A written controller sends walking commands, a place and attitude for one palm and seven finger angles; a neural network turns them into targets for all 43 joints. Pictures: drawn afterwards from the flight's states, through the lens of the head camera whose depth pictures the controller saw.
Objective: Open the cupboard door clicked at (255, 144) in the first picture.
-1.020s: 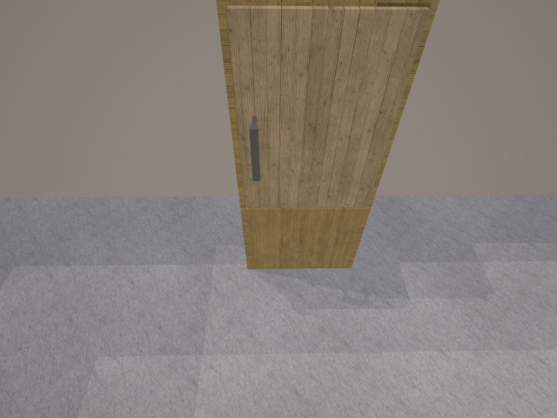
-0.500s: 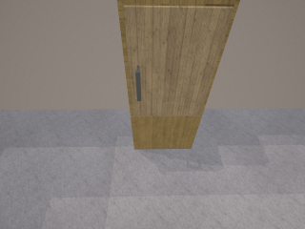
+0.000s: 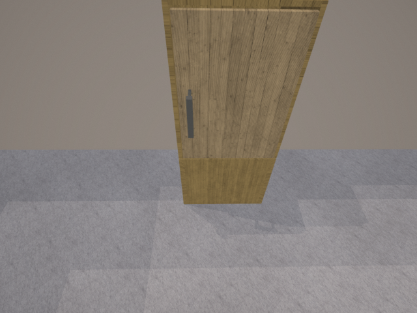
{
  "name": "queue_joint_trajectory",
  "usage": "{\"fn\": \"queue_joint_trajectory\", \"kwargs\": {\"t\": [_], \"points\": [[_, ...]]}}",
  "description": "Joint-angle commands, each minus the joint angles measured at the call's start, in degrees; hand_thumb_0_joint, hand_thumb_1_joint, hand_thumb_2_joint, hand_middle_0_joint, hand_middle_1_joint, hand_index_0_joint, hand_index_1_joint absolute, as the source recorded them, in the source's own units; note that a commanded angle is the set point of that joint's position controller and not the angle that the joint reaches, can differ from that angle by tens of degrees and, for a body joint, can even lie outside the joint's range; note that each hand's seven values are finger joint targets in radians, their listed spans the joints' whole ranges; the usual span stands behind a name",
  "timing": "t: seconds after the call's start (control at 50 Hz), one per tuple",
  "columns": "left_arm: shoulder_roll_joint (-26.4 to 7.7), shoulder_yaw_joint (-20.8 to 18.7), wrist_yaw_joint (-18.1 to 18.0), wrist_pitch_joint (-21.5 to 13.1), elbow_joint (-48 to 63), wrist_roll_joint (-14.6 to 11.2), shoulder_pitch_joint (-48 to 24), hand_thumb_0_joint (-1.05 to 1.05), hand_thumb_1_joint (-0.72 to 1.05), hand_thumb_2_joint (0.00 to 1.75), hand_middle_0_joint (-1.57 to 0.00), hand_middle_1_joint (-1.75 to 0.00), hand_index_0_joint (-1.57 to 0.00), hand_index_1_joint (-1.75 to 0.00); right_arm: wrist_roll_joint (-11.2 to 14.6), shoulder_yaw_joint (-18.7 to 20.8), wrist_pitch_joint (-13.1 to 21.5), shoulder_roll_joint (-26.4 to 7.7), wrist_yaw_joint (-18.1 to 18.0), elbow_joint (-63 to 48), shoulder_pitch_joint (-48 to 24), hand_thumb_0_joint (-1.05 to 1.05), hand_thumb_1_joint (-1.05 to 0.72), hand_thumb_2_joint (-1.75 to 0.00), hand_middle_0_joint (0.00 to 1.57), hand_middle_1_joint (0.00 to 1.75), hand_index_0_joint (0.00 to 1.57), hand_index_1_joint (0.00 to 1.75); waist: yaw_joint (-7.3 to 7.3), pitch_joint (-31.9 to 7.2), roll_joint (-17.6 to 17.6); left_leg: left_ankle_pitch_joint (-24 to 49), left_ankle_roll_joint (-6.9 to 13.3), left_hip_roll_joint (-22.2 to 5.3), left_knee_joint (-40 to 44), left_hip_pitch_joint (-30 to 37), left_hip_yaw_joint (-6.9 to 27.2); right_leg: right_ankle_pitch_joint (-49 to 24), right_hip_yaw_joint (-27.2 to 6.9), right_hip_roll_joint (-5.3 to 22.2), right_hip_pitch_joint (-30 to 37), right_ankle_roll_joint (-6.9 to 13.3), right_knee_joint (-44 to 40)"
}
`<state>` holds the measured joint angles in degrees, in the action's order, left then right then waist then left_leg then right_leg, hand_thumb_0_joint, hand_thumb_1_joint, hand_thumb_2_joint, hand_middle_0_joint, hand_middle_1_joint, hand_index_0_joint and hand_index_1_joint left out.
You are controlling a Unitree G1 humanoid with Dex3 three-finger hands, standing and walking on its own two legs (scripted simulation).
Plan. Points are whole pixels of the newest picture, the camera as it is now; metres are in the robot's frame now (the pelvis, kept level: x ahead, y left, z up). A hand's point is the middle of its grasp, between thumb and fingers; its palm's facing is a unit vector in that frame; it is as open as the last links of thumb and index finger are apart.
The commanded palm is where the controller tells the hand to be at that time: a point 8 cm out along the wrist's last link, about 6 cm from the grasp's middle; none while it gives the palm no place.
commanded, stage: take the last steps up to it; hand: left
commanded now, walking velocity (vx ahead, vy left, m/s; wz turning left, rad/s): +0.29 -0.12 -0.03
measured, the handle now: (190, 114) +0.75 +0.11 -0.09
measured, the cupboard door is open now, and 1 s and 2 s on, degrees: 0 0 0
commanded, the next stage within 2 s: come to a stop and stand still in 0.66 s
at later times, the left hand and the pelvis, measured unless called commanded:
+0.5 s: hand out of the picture -0.02 +0.11 -0.18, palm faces +0.08 -0.98 -0.16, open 7.4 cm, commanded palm none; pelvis +0.09 -0.04 -0.02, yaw +0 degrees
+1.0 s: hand (175, 265) +0.26 +0.10 -0.18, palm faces +0.02 -0.97 -0.25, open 7.3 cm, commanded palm none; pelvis +0.22 -0.09 -0.01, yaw +0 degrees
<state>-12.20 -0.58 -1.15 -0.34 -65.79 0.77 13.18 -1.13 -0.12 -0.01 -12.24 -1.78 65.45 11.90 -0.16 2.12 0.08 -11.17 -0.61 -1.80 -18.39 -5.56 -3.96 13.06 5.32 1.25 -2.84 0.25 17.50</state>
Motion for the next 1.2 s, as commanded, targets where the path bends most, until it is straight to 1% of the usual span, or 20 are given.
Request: {"fn": "queue_joint_trajectory", "kwargs": {"t": [0.0, 0.1, 0.2, 0.24, 0.26, 0.28, 0.32, 0.36, 0.52, 0.54, 0.58, 0.64, 0.7, 0.8, 0.84, 0.88, 0.92, 1.0, 1.08, 1.18], "points": [[-4.7, -0.9, -0.3, 0.3, 0.2, 0.1, 4.6, 0.0, 0.9, 0.9, -0.2, -0.3, -0.2, -0.3, -0.3, 0.9, -0.2, -4.6, -0.1, -0.3, 4.9, 0.0, -0.9, -0.9, 0.2, 0.3, 0.2, 0.3, -0.59, 2.7, 0.6, -3.7, 1.2, -4.7, 1.2, -1.4, 3.5, 4.1, -4.4, 4.8, -5.1, 1.7, -1.0], [-3.9, -1.9, 1.1, 1.0, 1.7, 0.9, 5.7, 0.0, 0.9, 0.9, -0.2, -0.3, -0.2, -0.3, -0.7, 2.6, -0.5, -6.3, -0.1, -0.9, 7.2, 0.0, -0.9, -0.9, 0.2, 0.3, 0.2, 0.3, -1.18, 8.7, -4.1, -22.0, 4.4, -8.5, 4.2, -5.7, 9.5, 13.2, -2.5, 1.9, -13.9, 2.5, 7.5], [-1.0, -2.4, 2.0, 0.2, 4.2, 1.1, 5.9, 0.0, 0.9, 0.9, -0.2, -0.3, -0.2, -0.3, -0.7, 4.2, 0.4, -7.2, -0.7, -0.8, 12.5, 0.0, -0.9, -0.9, 0.2, 0.3, 0.2, 0.3, -1.44, 7.9, -7.9, -16.5, 8.8, -13.8, 2.9, -2.6, 15.8, 7.9, 0.6, 0.3, -18.0, 2.3, 12.3], [-1.9, -3.2, 1.6, -0.6, 2.2, 0.9, 13.2, 0.0, 0.9, 0.9, -0.2, -0.3, -0.2, -0.3, -0.3, 3.7, 0.8, -4.5, -0.7, -2.3, 9.6, 0.0, -0.9, -0.9, 0.2, 0.3, 0.2, 0.3, 2.07, 4.6, -0.2, -7.7, 5.3, -7.4, -9.1, -12.7, 6.1, 4.1, -4.1, 3.6, -2.1, 4.0, 3.5], [-5.8, -4.4, 0.7, -1.1, -0.2, 1.0, 20.2, 0.0, 0.9, 0.9, -0.2, -0.3, -0.2, -0.3, 0.2, 2.7, 1.1, -0.5, -0.6, -4.5, 5.9, 0.0, -0.9, -0.9, 0.2, 0.3, 0.2, 0.3, 4.96, 4.8, 16.4, -10.4, 2.5, -0.1, -23.7, -25.6, -3.4, -3.8, -15.6, 11.7, 8.5, 7.4, -2.3], [-5.7, -4.5, -0.1, -1.4, -2.0, 0.9, 25.4, 0.0, 0.9, 0.9, -0.2, -0.3, -0.2, -0.3, -0.2, 2.6, 1.3, -0.5, -0.5, -6.4, 0.2, 0.0, -0.9, -0.9, 0.2, 0.3, 0.2, 0.3, 7.25, 6.4, 18.4, -23.0, 2.0, 0.5, -37.0, -34.1, -2.2, -22.0, -22.7, 18.4, 11.8, 11.2, -2.5], [-2.9, -3.6, -1.0, -1.7, -1.9, 1.2, 25.1, 0.0, 0.9, 0.9, -0.2, -0.3, -0.2, -0.3, -0.1, 3.0, 1.6, 0.9, -0.3, -6.6, -0.9, 0.0, -0.9, -0.9, 0.2, 0.3, 0.2, 0.3, 5.55, 5.8, 7.6, -20.9, 2.0, -1.6, -48.0, -39.4, 0.8, -36.3, -18.2, 18.7, 14.7, 15.8, 2.6], [-2.0, -3.4, -1.6, -2.3, -0.9, 1.3, 22.8, 0.0, 0.9, 0.9, -0.2, -0.3, -0.2, -0.3, -0.2, 2.9, 1.4, 2.1, 0.6, -7.2, -2.3, 0.0, -0.9, -0.9, 0.2, 0.3, 0.2, 0.3, 4.32, 4.7, 3.5, -18.7, 1.9, -3.0, -46.7, -40.0, 0.6, -32.9, -13.9, 16.6, 14.1, 14.1, 2.5], [-1.5, -2.8, -0.9, -2.9, -0.3, 0.4, 13.7, 0.0, 0.9, 0.9, -0.2, -0.3, -0.2, -0.3, -0.3, 2.9, 1.7, 1.4, 0.7, -4.0, 9.4, 0.0, -0.9, -0.9, 0.2, 0.3, 0.2, 0.3, -6.12, 1.5, 5.7, 3.4, 3.9, 1.8, -17.5, -4.2, -6.3, -40.5, -1.3, 7.7, -5.2, 7.8, 11.7], [-0.9, -2.7, -0.8, -2.6, -0.1, 0.2, 14.5, 0.0, 0.9, 0.9, -0.2, -0.3, -0.2, -0.3, -0.7, 3.5, 1.9, -1.5, 0.2, -1.9, 16.4, 0.0, -0.9, -0.9, 0.2, 0.3, 0.2, 0.3, -8.51, -3.7, 2.3, 8.5, 5.1, -1.2, -13.8, 6.2, -1.5, -32.2, -1.1, 5.8, -9.3, 6.3, 22.6], [1.9, -2.2, -0.2, -2.3, 3.0, -0.1, 17.3, 0.0, 0.9, 0.9, -0.2, -0.3, -0.2, -0.3, -1.0, 5.1, 1.9, -11.0, -0.9, -1.3, 23.1, 0.0, -0.9, -0.9, 0.2, 0.3, 0.2, 0.3, -7.75, -10.7, -12.0, 10.2, 17.4, -27.1, 0.8, 12.9, 34.2, 21.0, -2.9, -3.5, -25.0, 3.5, 53.8], [2.1, -2.9, 0.5, -0.6, 4.5, 1.4, 11.1, 0.0, 0.9, 0.9, -0.2, -0.3, -0.2, -0.3, -0.9, 3.6, 2.0, -4.9, -1.0, -5.4, 8.9, 0.0, -0.9, -0.9, 0.2, 0.3, 0.2, 0.3, -2.08, 6.4, -6.4, -10.9, 12.7, -21.6, 8.0, -12.6, 24.4, 11.6, -7.4, 3.9, -28.5, 2.4, 56.1], [4.1, -2.8, 1.2, 0.5, 4.2, 1.0, 14.4, 0.0, 0.9, 0.9, -0.2, -0.3, -0.2, -0.3, -1.1, 3.5, 2.5, -4.5, -0.8, -7.0, 3.6, 0.0, -0.9, -0.9, 0.2, 0.3, 0.2, 0.3, 1.56, 2.1, -6.4, -5.4, 9.8, -15.4, 5.9, -17.2, 11.2, 10.1, -4.4, 4.0, -19.2, 1.2, 39.6], [4.1, -1.8, 0.4, 0.1, 3.4, 1.0, 14.9, 0.0, 0.9, 0.9, -0.2, -0.3, -0.2, -0.3, -0.4, 3.1, 0.7, -3.7, -0.1, -6.7, 0.3, 0.0, -0.9, -0.9, 0.2, 0.3, 0.2, 0.3, 3.72, 1.6, -4.3, -13.7, 5.8, -9.1, -0.2, -22.1, 5.3, -1.2, 0.5, 0.5, -5.2, -1.4, 15.7], [-1.7, -2.0, -0.2, -1.0, 4.2, 1.0, 12.9, 0.0, 0.9, 0.9, -0.2, -0.3, -0.2, -0.3, 0.4, 2.3, 0.2, -0.3, 0.3, -6.4, 2.1, 0.0, -0.9, -0.9, 0.2, 0.3, 0.2, 0.3, 2.76, 3.7, 5.3, -14.0, 1.1, -1.5, -8.9, -18.9, 0.8, 0.7, -12.0, 7.1, -9.7, 0.3, 2.2], [-7.3, -2.4, -0.2, -0.9, 6.8, 0.8, 5.1, 0.0, 0.9, 0.9, -0.2, -0.3, -0.2, -0.3, 0.4, 2.1, -0.8, 1.5, 1.2, -5.2, 7.5, 0.0, -0.9, -0.9, 0.2, 0.3, 0.2, 0.3, -1.45, 2.7, 6.8, -9.8, 0.0, 0.4, -13.0, -8.2, -0.5, 0.4, -17.4, 14.2, -19.2, 4.2, -2.3], [-7.1, -2.7, -0.6, -1.0, 7.2, 0.5, 2.9, 0.0, 0.9, 0.9, -0.2, -0.3, -0.2, -0.3, 0.4, 2.5, -1.6, 0.3, 0.9, -4.4, 8.1, 0.0, -0.9, -0.9, 0.2, 0.3, 0.2, 0.3, -0.75, 1.8, 13.9, -11.8, -0.3, -0.2, -18.8, -8.1, 0.4, -18.2, -17.3, 14.9, -15.8, 5.9, -0.8], [-9.0, -4.8, -2.1, -0.3, 6.7, 1.1, 6.5, 0.0, 0.9, 0.9, -0.2, -0.3, -0.2, -0.3, 0.8, 3.5, -1.9, -1.2, 0.2, -6.0, 5.3, 0.0, -0.9, -0.9, 0.2, 0.3, 0.2, 0.3, 2.93, -4.3, 8.6, -21.4, -1.1, 1.7, -32.1, -19.5, 3.0, -60.5, -17.9, 20.6, 3.6, 12.1, 8.3], [-9.5, -6.0, -2.8, 0.6, 8.0, 1.2, 5.1, 0.0, 0.9, 0.9, -0.2, -0.3, -0.2, -0.3, 0.8, 3.9, -2.6, -1.2, 0.3, -9.1, 1.0, 0.0, -0.9, -0.9, 0.2, 0.3, 0.2, 0.3, 4.06, -6.4, 8.6, -20.6, -2.0, 1.9, -35.4, -22.4, 5.8, -56.6, -14.7, 20.7, 7.3, 12.4, 8.4], [-9.0, -5.8, -2.2, 1.2, 10.1, 1.4, -0.5, 0.0, 0.9, 0.9, -0.2, -0.3, -0.2, -0.3, 0.7, 3.9, -2.4, -0.8, 0.8, -8.6, 5.3, 0.0, -0.9, -0.9, 0.2, 0.3, 0.2, 0.3, 0.21, -7.1, 9.1, -9.8, -1.6, 1.3, -16.0, -10.4, 4.1, -37.3, -11.0, 16.3, -2.6, 8.4, 9.7]]}}
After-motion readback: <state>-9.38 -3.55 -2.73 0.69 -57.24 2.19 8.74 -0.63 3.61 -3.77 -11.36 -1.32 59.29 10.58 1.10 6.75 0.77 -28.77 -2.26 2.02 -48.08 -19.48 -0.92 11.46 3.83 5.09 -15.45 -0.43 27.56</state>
